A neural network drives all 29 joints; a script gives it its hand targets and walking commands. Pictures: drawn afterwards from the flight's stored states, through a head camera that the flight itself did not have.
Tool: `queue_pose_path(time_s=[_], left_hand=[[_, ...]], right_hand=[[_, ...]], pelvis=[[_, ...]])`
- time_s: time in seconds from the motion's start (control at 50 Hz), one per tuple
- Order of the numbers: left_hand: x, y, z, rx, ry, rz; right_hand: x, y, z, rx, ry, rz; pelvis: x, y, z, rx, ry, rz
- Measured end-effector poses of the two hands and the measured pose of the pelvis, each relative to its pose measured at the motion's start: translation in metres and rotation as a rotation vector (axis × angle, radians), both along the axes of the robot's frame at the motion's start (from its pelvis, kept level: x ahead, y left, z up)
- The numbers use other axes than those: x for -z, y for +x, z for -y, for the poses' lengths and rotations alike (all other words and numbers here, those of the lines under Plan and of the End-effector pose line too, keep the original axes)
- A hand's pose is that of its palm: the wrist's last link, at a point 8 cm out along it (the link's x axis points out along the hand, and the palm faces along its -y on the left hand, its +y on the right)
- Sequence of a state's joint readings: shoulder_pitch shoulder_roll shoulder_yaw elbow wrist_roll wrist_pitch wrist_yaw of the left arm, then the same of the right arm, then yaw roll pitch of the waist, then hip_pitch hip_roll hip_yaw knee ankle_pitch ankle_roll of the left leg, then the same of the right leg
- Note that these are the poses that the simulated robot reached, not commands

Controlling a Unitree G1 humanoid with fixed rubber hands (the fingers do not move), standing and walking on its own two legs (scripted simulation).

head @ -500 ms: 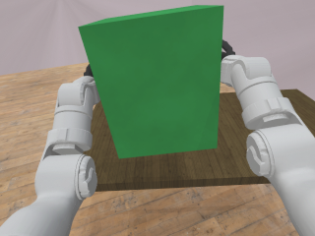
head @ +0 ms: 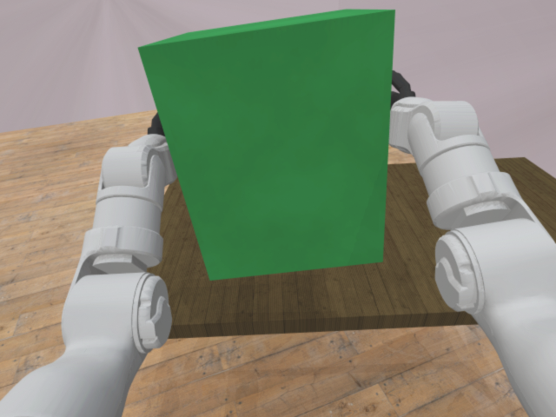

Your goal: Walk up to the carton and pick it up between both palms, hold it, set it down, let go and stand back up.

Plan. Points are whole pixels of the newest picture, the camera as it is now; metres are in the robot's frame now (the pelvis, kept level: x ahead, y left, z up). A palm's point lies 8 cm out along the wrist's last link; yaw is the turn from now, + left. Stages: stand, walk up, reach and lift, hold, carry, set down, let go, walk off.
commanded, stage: hold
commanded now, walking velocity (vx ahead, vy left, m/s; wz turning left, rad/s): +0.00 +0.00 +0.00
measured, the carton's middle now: (280, 140) +0.40 +0.00 +0.29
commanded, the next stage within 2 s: none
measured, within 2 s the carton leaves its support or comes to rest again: neither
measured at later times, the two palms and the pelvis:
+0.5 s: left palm (162, 151) +0.39 +0.16 +0.29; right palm (400, 119) +0.39 -0.16 +0.32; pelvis +0.00 +0.00 +0.00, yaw +0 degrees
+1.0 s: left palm (162, 151) +0.39 +0.16 +0.29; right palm (400, 119) +0.39 -0.16 +0.32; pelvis +0.00 +0.00 +0.00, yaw +0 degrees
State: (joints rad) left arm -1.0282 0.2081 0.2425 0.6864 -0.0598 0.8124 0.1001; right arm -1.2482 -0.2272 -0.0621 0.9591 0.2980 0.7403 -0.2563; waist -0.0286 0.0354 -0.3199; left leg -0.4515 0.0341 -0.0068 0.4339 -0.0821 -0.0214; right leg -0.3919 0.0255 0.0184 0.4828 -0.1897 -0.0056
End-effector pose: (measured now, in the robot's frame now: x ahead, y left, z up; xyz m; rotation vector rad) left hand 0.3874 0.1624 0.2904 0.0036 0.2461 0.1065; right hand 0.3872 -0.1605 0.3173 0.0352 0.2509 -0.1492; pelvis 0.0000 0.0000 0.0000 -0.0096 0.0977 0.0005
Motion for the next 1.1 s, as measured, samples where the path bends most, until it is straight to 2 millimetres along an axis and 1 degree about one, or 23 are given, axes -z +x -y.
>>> queue_pose_path(time_s=[1.1], left_hand=[[-0.0001,0.0008,-0.0002,-0.002,-0.001,0.002]], right_hand=[[-0.0003,0.0009,-0.0002,-0.002,-0.001,-0.001]], pelvis=[[0.0000,0.0007,0.0004,-0.001,0.000,-0.001]])
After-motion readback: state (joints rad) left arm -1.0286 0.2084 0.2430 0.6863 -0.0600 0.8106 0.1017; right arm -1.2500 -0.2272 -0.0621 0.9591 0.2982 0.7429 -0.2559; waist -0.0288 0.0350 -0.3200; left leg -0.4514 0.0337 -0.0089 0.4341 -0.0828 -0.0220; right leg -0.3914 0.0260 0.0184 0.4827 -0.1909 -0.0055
